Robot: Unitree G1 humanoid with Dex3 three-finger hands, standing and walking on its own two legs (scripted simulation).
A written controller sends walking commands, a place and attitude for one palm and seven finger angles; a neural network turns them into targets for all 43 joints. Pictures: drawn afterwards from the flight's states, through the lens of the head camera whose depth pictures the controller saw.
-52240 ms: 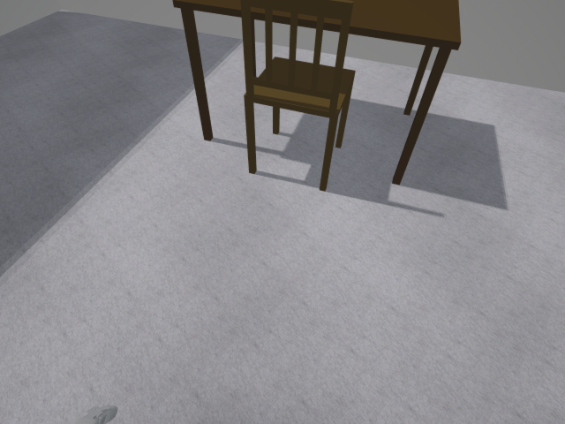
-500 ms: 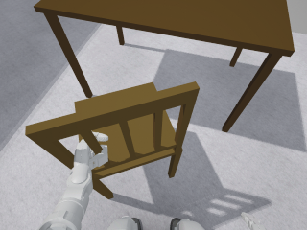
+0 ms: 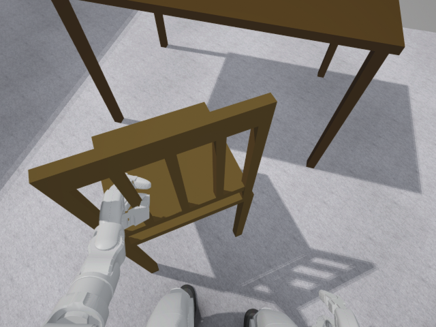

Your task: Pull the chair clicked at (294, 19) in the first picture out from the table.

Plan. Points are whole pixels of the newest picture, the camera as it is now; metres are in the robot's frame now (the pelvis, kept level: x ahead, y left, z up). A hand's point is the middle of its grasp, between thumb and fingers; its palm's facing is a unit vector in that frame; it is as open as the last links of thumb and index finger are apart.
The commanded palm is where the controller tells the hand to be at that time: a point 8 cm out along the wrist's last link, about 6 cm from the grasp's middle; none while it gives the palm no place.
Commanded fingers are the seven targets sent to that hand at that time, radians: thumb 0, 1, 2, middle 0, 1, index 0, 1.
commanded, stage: step backward, pulling the chair out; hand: left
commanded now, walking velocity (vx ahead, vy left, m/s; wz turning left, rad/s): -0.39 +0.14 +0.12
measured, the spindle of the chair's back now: (178, 184) +0.39 +0.11 -0.08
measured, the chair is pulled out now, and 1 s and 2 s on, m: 0.44 0.57 0.57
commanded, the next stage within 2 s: stop walking, hand still on the chair in 0.60 s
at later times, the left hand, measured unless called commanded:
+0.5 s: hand (148, 235) +0.28 +0.15 -0.06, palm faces +0.08 -0.98 -0.18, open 5.4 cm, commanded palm +0.24 +0.20 -0.06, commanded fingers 0.00 0.90 0.90 -0.50 -1.45 -0.50 -1.45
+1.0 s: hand (144, 281) +0.19 +0.14 -0.06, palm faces +0.09 -0.98 -0.15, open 5.3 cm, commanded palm +0.18 +0.19 -0.04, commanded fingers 0.00 0.90 0.90 -0.50 -1.45 -0.50 -1.45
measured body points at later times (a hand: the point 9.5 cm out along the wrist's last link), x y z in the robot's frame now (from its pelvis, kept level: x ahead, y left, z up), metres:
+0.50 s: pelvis -0.06 -0.01 +0.01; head +0.03 -0.01 +0.44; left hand +0.27 +0.20 -0.05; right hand +0.07 -0.25 -0.12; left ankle +0.02 +0.13 -0.72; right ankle -0.05 -0.14 -0.73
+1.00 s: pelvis -0.09 -0.01 +0.01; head -0.05 +0.00 +0.45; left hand +0.18 +0.20 -0.05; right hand +0.03 -0.23 -0.11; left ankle +0.00 +0.13 -0.72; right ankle -0.05 -0.14 -0.72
